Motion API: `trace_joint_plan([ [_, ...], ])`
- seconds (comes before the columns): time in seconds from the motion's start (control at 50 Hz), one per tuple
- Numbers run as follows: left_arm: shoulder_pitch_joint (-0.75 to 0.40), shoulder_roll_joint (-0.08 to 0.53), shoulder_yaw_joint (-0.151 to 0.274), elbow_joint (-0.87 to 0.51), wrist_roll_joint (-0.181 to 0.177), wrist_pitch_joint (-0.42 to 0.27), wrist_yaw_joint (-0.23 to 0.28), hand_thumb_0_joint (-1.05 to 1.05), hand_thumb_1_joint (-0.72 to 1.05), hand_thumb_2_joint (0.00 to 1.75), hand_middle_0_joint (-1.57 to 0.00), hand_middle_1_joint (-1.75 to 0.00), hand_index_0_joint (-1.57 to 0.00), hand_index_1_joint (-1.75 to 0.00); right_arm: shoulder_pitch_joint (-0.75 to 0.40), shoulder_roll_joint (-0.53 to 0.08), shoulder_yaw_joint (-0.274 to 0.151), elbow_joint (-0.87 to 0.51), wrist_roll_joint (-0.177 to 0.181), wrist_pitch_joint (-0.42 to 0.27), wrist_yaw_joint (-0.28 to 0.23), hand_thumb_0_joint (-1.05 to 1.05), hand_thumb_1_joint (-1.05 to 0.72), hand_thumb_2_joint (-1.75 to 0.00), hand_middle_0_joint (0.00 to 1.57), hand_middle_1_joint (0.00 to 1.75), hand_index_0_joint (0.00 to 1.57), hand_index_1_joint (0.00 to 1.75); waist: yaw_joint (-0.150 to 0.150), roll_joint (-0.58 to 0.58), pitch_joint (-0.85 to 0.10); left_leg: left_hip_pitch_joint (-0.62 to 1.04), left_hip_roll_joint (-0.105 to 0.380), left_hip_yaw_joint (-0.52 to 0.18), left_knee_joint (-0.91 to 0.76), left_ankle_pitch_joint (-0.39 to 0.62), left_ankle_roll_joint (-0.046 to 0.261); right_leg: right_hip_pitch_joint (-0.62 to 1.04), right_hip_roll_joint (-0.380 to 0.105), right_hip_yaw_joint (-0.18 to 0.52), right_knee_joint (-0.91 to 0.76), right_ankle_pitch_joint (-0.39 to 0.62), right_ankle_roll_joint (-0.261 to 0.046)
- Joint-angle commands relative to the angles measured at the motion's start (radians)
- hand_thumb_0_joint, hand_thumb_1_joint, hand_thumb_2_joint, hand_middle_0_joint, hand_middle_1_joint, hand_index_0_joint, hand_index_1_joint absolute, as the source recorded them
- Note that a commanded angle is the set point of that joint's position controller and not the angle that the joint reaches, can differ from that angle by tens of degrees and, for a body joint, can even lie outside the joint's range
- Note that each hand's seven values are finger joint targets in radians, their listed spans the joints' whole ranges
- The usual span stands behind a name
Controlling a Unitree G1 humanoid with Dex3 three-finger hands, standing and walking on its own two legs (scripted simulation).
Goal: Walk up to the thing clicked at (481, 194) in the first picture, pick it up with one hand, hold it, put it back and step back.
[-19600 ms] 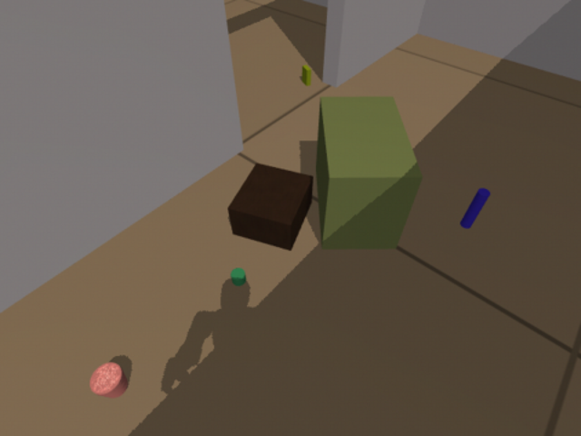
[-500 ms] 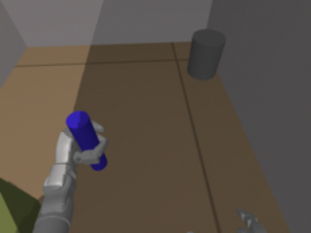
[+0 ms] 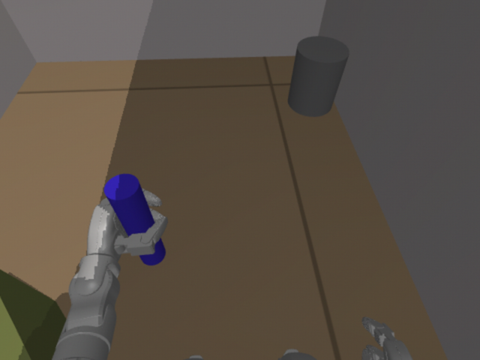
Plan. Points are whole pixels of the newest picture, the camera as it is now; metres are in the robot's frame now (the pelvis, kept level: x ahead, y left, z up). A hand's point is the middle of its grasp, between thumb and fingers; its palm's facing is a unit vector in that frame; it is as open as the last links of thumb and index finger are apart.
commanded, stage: crouch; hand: left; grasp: from the side
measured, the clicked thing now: (140, 225) +0.33 +0.18 +0.03
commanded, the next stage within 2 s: lower in 1.60 s
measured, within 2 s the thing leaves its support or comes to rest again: neither
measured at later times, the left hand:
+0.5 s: hand (165, 263) +0.36 +0.18 -0.20, palm faces +0.00 -1.00 -0.02, open 6.3 cm
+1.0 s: hand (177, 282) +0.38 +0.18 -0.39, palm faces +0.00 -1.00 -0.03, open 6.2 cm
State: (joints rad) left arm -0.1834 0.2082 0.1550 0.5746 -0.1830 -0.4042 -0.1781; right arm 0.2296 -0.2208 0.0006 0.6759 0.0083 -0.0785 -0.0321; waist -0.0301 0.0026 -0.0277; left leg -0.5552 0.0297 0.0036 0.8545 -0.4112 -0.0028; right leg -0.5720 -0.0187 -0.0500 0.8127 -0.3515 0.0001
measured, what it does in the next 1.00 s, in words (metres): lowers itself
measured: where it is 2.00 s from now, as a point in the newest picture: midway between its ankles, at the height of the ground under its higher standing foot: outside the picture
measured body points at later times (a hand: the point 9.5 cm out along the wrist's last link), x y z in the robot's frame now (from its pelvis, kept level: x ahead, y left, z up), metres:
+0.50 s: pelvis -0.03 +0.00 -0.18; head +0.12 +0.02 +0.24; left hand +0.35 +0.23 -0.19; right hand +0.09 -0.26 -0.30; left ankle +0.01 +0.12 -0.70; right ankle +0.03 -0.12 -0.70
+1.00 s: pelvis -0.08 +0.00 -0.35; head +0.12 +0.04 +0.05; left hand +0.37 +0.24 -0.39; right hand +0.02 -0.27 -0.47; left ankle +0.01 +0.12 -0.70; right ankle +0.03 -0.12 -0.70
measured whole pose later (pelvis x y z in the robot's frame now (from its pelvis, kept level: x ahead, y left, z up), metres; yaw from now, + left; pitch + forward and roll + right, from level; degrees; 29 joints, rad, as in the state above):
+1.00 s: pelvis -0.08 +0.00 -0.35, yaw -2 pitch +31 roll -4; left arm -0.72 0.40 0.40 1.16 -0.08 -0.79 -0.24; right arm 0.12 -0.28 0.05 0.73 -0.11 -0.08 0.09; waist -0.16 -0.02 -0.10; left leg -2.10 0.00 -0.06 2.24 -0.69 0.01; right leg -2.10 -0.07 -0.06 2.16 -0.60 -0.01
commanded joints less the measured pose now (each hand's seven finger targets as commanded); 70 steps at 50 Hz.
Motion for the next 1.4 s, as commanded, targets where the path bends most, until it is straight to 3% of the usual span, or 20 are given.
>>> trace_joint_plan([
  [0.0,-0.339,0.129,0.055,-0.155,-0.021,-0.134,-0.013,0.00,0.58,1.20,-1.32,-1.36,-1.33,-1.35,-0.010,-0.151,-0.064,-0.094,-0.006,-0.043,0.004,0.00,-0.86,-0.89,0.20,0.30,0.20,0.30,-0.016,0.010,-0.260,-0.017,-0.024,-0.014,-0.052,0.120,0.013,0.044,0.016,0.014,-0.026,0.140,-0.019],
  [0.06,-0.342,0.137,0.080,-0.080,-0.017,-0.193,-0.021,0.00,0.54,1.22,-1.33,-1.39,-1.35,-1.38,-0.002,-0.153,-0.068,-0.093,-0.013,-0.046,0.015,0.00,-0.87,-0.90,0.20,0.30,0.20,0.30,-0.022,-0.014,-0.268,-0.122,-0.029,-0.018,0.020,0.062,0.017,-0.036,0.015,0.021,0.043,0.091,-0.019],
  [0.12,-0.402,0.150,0.088,-0.042,-0.019,-0.260,-0.038,0.00,0.53,1.22,-1.35,-1.40,-1.37,-1.39,0.015,-0.162,-0.070,-0.092,-0.023,-0.054,0.025,0.00,-0.88,-0.90,0.20,0.30,0.20,0.30,-0.031,0.030,-0.372,-0.183,-0.029,-0.030,0.127,0.105,0.011,-0.152,0.015,0.018,0.156,0.107,-0.027],
  [0.2,-0.411,0.156,0.113,0.072,-0.022,-0.344,-0.056,0.00,0.51,1.25,-1.38,-1.43,-1.39,-1.42,0.011,-0.175,-0.065,-0.096,-0.032,-0.059,0.039,0.00,-0.88,-0.90,0.20,0.30,0.20,0.30,-0.034,0.017,-0.465,-0.387,-0.041,-0.034,0.298,0.043,0.016,-0.314,0.008,0.027,0.317,0.049,-0.029],
  [0.24,-0.459,0.160,0.097,0.058,-0.022,-0.380,-0.071,0.00,0.47,1.24,-1.37,-1.42,-1.38,-1.41,0.012,-0.187,-0.061,-0.100,-0.037,-0.062,0.045,0.00,-0.88,-0.90,0.20,0.30,0.20,0.30,-0.038,0.074,-0.532,-0.415,-0.042,-0.051,0.361,0.053,0.008,-0.424,0.011,0.016,0.404,0.036,-0.036],
  [0.26,-0.463,0.190,0.128,0.085,-0.022,-0.391,-0.072,0.00,0.49,1.25,-1.38,-1.43,-1.39,-1.42,0.015,-0.192,-0.061,-0.098,-0.039,-0.061,0.045,0.00,-0.88,-0.90,0.20,0.30,0.20,0.30,-0.026,0.073,-0.566,-0.449,-0.046,-0.042,0.407,0.068,0.012,-0.435,0.006,0.026,0.429,0.051,-0.034],
  [0.3,-0.467,0.184,0.113,0.110,-0.014,-0.407,-0.085,0.00,0.50,1.26,-1.38,-1.42,-1.38,-1.42,0.024,-0.207,-0.061,-0.098,-0.041,-0.057,0.050,0.00,-0.88,-0.90,0.20,0.30,0.20,0.30,-0.034,0.075,-0.613,-0.495,-0.042,-0.058,0.459,0.082,0.008,-0.519,0.010,0.013,0.508,0.045,-0.040],
  [0.36,-0.529,0.216,0.138,0.108,-0.012,-0.422,-0.089,0.00,0.50,1.27,-1.37,-1.42,-1.37,-1.42,0.018,-0.214,-0.062,-0.089,-0.046,-0.052,0.051,0.00,-0.87,-0.90,0.20,0.30,0.20,0.30,-0.038,0.090,-0.666,-0.575,-0.044,-0.057,0.542,0.059,0.007,-0.597,0.006,0.022,0.583,0.018,-0.041],
  [0.4,-0.540,0.253,0.184,0.134,-0.012,-0.424,-0.076,0.00,0.53,1.27,-1.36,-1.41,-1.36,-1.41,0.021,-0.215,-0.061,-0.084,-0.050,-0.045,0.052,0.00,-0.88,-0.90,0.20,0.30,0.20,0.30,-0.031,0.077,-0.699,-0.657,-0.047,-0.050,0.596,0.050,0.012,-0.599,0.001,0.040,0.623,0.017,-0.037],
  [0.42,-0.535,0.223,0.160,0.136,-0.014,-0.424,-0.075,0.00,0.55,1.28,-1.36,-1.41,-1.35,-1.41,0.016,-0.214,-0.058,-0.083,-0.051,-0.043,0.059,0.00,-0.88,-0.90,0.20,0.30,0.20,0.30,-0.036,0.065,-0.721,-0.676,-0.047,-0.051,0.621,0.061,0.012,-0.617,0.004,0.038,0.649,0.026,-0.038],
  [0.48,-0.614,0.241,0.171,0.154,-0.015,-0.430,-0.084,0.00,0.58,1.30,-1.34,-1.41,-1.34,-1.41,0.025,-0.225,-0.063,-0.059,-0.058,-0.045,0.065,0.00,-0.89,-0.90,0.20,0.30,0.20,0.30,-0.063,0.061,-0.763,-0.747,-0.049,-0.047,0.721,0.083,0.021,-0.679,0.002,0.047,0.718,0.055,-0.034],
  [0.7,-0.785,0.331,0.249,0.301,0.044,-0.471,-0.079,0.00,0.52,1.30,-1.31,-1.40,-1.31,-1.40,0.015,-0.239,-0.045,-0.027,-0.097,-0.036,0.098,0.00,-0.89,-0.90,0.20,0.30,0.20,0.30,-0.088,0.101,-0.781,-1.010,-0.054,-0.029,0.936,-0.112,0.016,-0.946,-0.001,0.015,0.953,-0.121,-0.039],
  [0.74,-0.788,0.329,0.248,0.312,0.053,-0.477,-0.076,0.00,0.54,1.29,-1.31,-1.39,-1.31,-1.39,0.009,-0.244,-0.040,-0.024,-0.102,-0.034,0.102,0.00,-0.89,-0.90,0.20,0.30,0.20,0.30,-0.084,0.111,-0.787,-1.011,-0.053,-0.029,0.961,-0.114,0.014,-0.993,-0.001,0.001,0.995,-0.121,-0.041],
  [0.76,-0.820,0.319,0.234,0.310,0.058,-0.480,-0.076,0.00,0.54,1.30,-1.33,-1.41,-1.33,-1.41,0.011,-0.248,-0.040,-0.021,-0.104,-0.032,0.105,0.00,-0.89,-0.90,0.20,0.30,0.20,0.30,-0.104,0.136,-0.788,-1.014,-0.052,-0.032,0.971,-0.124,0.012,-1.025,-0.001,-0.009,1.019,-0.125,-0.043],
  [0.84,-0.876,0.386,0.265,0.339,0.076,-0.478,-0.065,0.00,0.53,1.29,-1.30,-1.38,-1.30,-1.39,0.014,-0.259,-0.034,-0.013,-0.108,-0.027,0.107,0.00,-0.89,-0.90,0.20,0.30,0.20,0.30,-0.108,0.132,-0.783,-1.107,-0.056,-0.016,1.037,-0.191,0.019,-1.059,-0.004,-0.011,1.064,-0.173,-0.037],
  [0.92,-0.933,0.397,0.268,0.351,0.078,-0.474,-0.063,0.00,0.56,1.28,-1.30,-1.37,-1.30,-1.37,0.011,-0.274,-0.027,-0.008,-0.112,-0.022,0.109,0.00,-0.89,-0.90,0.20,0.30,0.20,0.30,-0.129,0.135,-0.764,-1.153,-0.058,-0.017,1.082,-0.247,0.023,-1.127,-0.006,-0.027,1.107,-0.209,-0.032],
  [1.02,-0.932,0.406,0.268,0.400,0.090,-0.468,-0.053,0.00,0.53,1.29,-1.31,-1.37,-1.30,-1.38,0.002,-0.290,-0.010,0.001,-0.120,-0.014,0.113,0.00,-0.88,-0.90,0.20,0.30,0.20,0.30,-0.139,0.155,-0.701,-1.206,-0.054,-0.033,1.122,-0.274,0.019,-1.198,-0.005,-0.052,1.173,-0.230,-0.034],
  [1.04,-0.938,0.404,0.269,0.415,0.089,-0.467,-0.054,0.00,0.53,1.29,-1.32,-1.39,-1.32,-1.39,0.015,-0.295,-0.006,0.007,-0.125,-0.011,0.115,0.00,-0.89,-0.90,0.20,0.30,0.20,0.30,-0.157,0.145,-0.708,-1.224,-0.056,-0.029,1.150,-0.255,0.022,-1.183,-0.005,-0.053,1.177,-0.211,-0.031],
  [1.16,-0.930,0.461,0.302,0.423,0.101,-0.466,-0.045,0.00,0.55,1.29,-1.32,-1.38,-1.32,-1.39,0.010,-0.314,0.017,0.004,-0.139,0.001,0.121,0.00,-0.89,-0.90,0.20,0.30,0.20,0.30,-0.156,0.157,-0.692,-1.279,-0.055,-0.032,1.210,-0.217,0.022,-1.189,-0.003,-0.059,1.226,-0.174,-0.029],
  [1.38,-0.929,0.479,0.283,0.427,0.110,-0.479,-0.045,0.00,0.59,1.29,-1.30,-1.37,-1.30,-1.37,-0.004,-0.352,0.051,0.008,-0.166,0.022,0.134,0.00,-0.89,-0.90,0.20,0.30,0.20,0.30,-0.202,0.213,-0.641,-1.281,-0.044,-0.074,1.267,-0.199,0.014,-1.258,0.004,-0.096,1.291,-0.145,-0.030],
])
